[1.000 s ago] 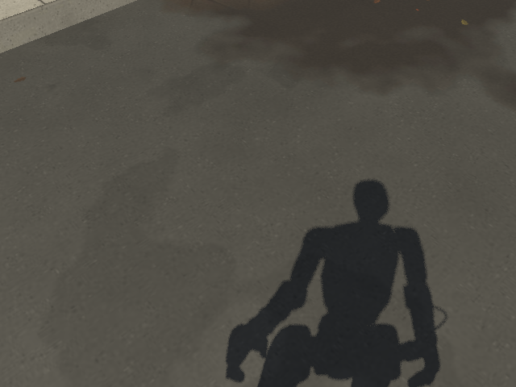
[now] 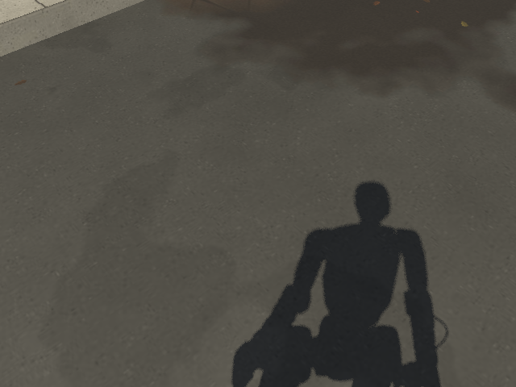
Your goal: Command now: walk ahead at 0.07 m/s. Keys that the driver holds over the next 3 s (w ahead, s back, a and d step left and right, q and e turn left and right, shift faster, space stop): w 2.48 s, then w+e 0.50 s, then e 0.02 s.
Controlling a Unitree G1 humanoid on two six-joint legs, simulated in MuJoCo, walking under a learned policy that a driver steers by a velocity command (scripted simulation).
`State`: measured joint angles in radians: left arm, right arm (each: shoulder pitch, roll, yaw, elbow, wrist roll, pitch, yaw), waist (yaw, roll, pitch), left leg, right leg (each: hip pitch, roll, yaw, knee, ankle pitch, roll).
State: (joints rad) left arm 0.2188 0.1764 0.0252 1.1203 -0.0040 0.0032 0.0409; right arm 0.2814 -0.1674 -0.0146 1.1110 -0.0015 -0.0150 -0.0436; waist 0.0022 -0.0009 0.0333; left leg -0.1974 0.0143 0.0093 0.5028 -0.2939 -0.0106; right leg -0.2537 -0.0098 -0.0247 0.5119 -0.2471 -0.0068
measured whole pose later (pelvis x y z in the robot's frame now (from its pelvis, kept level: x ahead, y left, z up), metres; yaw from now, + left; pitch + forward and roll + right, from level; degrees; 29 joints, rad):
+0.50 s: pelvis +0.13 +0.02 +0.00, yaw +1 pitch +3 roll -1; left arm 0.07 0.24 0.05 0.95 -0.03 -0.10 -0.03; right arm 0.54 -0.16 -0.01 1.10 0.00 -0.08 -0.01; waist -0.07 -0.02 -0.02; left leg 0.05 -0.01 0.02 0.24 -0.34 0.03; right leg -0.71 -0.07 -0.05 0.93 -0.12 -0.05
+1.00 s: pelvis +0.42 -0.02 +0.01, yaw +1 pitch +1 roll -2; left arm 0.36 0.22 0.04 1.04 0.00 -0.10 -0.01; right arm 0.12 -0.25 -0.07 0.88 0.01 -0.09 -0.02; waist 0.06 0.04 -0.02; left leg -0.74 0.16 -0.04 0.88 -0.01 0.02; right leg -0.08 0.09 -0.07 0.22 -0.17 -0.08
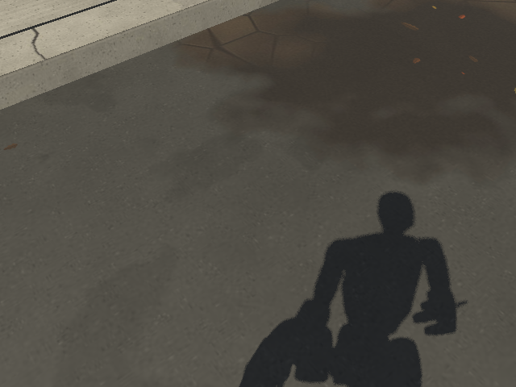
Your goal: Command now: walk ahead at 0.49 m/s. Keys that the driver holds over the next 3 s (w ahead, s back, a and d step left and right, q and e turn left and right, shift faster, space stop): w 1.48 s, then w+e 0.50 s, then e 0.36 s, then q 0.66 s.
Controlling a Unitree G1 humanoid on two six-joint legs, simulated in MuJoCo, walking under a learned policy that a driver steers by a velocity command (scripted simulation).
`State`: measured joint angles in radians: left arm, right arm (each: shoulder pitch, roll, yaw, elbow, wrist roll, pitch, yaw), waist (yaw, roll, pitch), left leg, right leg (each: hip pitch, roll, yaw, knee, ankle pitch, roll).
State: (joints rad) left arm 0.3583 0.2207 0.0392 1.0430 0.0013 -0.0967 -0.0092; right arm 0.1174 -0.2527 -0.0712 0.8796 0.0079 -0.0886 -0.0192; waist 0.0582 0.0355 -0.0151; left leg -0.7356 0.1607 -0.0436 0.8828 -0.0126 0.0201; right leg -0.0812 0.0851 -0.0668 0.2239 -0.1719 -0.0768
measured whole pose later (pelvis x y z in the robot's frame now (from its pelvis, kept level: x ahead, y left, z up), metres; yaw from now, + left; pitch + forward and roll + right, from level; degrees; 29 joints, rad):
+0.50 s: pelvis +0.29 +0.08 +0.00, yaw +0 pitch +2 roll +1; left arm 0.14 0.27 0.06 0.93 -0.01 -0.07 0.01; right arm 0.33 -0.22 -0.06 0.96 -0.01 -0.10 0.02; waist -0.04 -0.04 0.00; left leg -0.15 -0.06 0.07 0.27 -0.15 0.08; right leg -0.67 -0.13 0.04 0.99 -0.16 -0.03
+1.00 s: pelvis +0.58 +0.00 +0.00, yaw +0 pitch +1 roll -1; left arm 0.26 0.23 0.06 0.97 0.01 -0.10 -0.03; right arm 0.20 -0.27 -0.07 0.92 0.02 -0.09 -0.01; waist 0.03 0.04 0.01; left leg -0.56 0.11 -0.02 1.12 -0.29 0.04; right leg -0.24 0.06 -0.07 0.36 -0.15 -0.08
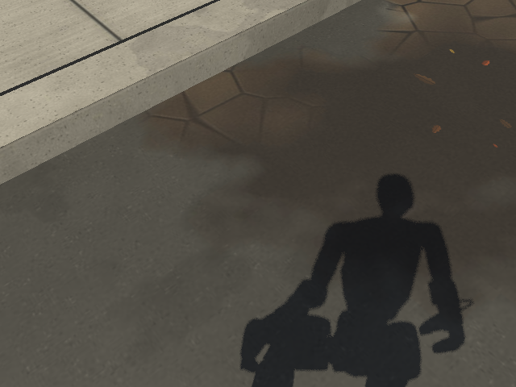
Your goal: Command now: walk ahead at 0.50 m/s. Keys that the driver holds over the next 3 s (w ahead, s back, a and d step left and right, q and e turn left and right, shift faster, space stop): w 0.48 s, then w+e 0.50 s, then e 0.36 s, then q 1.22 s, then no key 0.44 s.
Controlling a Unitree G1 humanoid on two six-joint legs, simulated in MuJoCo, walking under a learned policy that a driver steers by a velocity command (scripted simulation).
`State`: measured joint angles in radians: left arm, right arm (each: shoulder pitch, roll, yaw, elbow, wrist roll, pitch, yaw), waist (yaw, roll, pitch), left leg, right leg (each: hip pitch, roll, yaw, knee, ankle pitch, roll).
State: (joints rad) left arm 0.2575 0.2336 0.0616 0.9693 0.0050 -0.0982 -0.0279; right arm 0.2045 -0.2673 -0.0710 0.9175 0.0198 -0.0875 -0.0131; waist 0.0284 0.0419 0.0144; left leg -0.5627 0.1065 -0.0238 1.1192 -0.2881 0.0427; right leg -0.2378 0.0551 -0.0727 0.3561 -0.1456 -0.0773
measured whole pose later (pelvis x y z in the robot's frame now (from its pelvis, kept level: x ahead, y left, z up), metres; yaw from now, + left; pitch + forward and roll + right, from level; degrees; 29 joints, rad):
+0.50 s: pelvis +0.28 +0.07 -0.01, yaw +0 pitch +1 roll +0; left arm 0.27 0.26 0.06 0.98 -0.03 -0.09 0.00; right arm 0.18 -0.24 -0.06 0.90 0.00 -0.10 0.03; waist 0.00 -0.03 0.03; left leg -0.33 -0.03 0.07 0.45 -0.15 0.06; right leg -0.44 -0.06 0.02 1.18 -0.36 -0.05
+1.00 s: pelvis +0.56 +0.00 -0.02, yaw -14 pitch +2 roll +1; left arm 0.11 0.27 0.09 0.81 -0.02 -0.06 -0.04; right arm 0.27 -0.26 -0.06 0.93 0.02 -0.09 -0.01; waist -0.01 0.00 0.05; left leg -0.23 0.05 0.03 1.13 -0.47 -0.01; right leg -0.47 0.05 -0.04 0.62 -0.18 -0.11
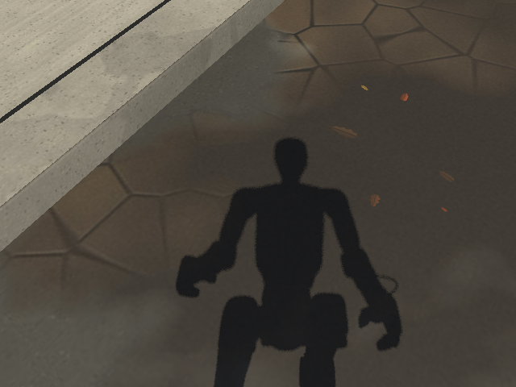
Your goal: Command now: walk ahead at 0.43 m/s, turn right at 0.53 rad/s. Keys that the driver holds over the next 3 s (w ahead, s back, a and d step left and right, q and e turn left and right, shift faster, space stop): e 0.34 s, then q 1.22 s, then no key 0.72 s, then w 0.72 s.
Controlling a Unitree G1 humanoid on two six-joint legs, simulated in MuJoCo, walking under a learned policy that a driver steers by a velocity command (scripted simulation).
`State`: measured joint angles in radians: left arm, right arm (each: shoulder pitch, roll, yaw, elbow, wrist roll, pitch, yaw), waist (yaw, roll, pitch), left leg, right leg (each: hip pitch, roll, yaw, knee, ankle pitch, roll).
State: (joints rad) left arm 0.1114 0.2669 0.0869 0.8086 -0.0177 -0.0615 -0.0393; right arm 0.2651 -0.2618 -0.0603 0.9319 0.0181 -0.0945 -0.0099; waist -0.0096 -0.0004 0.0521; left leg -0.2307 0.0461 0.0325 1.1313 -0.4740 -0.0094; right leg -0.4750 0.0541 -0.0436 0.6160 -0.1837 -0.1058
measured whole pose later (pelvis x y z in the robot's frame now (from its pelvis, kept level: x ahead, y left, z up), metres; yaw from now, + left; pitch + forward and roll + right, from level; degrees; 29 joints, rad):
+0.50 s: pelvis +0.20 +0.03 +0.01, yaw -14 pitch +2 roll +0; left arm 0.18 0.29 0.07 0.75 0.00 0.03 0.04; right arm 0.10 -0.24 -0.04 0.77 -0.02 -0.06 0.01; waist 0.00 -0.02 0.02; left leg -0.43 -0.04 -0.04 0.49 -0.11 0.03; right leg -0.38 0.08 0.12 1.01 -0.58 0.05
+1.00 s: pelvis +0.22 +0.01 +0.02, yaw +1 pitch +2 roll +1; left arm 0.18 0.27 0.07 0.76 0.00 0.01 0.05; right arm 0.16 -0.32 -0.09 0.70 0.02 0.05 0.01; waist 0.02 0.02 0.04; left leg -0.48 0.01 -0.01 0.88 -0.38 -0.08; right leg -0.19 -0.06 -0.07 0.45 -0.28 0.01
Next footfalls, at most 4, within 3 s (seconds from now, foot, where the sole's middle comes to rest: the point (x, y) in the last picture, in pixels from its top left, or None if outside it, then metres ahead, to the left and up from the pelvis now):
0.38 left None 0.35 0.09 -0.76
0.72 right None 0.23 -0.12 -0.76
1.10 left None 0.27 0.15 -0.76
1.56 right None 0.33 -0.07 -0.76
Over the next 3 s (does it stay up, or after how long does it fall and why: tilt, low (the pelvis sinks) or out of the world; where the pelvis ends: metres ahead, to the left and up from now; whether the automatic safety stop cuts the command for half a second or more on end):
stays up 0.46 0.13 0.00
